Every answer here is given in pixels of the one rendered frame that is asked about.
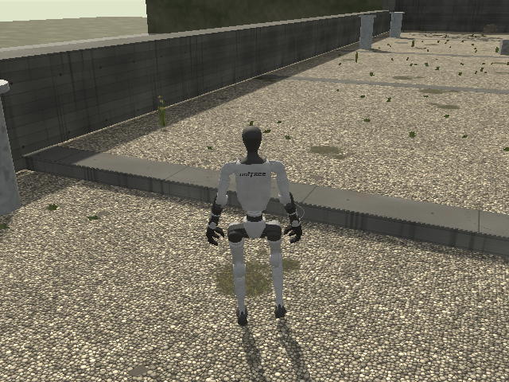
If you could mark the robot right thigh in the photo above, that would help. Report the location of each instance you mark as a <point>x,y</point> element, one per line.
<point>274,237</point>

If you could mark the robot left hand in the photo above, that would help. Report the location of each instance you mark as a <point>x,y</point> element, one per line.
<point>210,233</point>

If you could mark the left robot upper arm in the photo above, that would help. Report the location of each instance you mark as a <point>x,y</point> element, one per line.
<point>224,182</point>

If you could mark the robot right hand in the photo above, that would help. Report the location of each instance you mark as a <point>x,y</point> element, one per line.
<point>296,230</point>

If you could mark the robot left forearm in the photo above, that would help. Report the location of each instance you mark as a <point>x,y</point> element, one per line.
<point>215,214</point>

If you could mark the left robot shin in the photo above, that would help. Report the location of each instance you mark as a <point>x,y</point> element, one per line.
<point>240,290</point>

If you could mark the robot right forearm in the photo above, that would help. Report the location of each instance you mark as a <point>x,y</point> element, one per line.
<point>292,212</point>

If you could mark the right robot upper arm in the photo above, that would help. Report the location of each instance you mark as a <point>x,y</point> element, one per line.
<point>282,181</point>

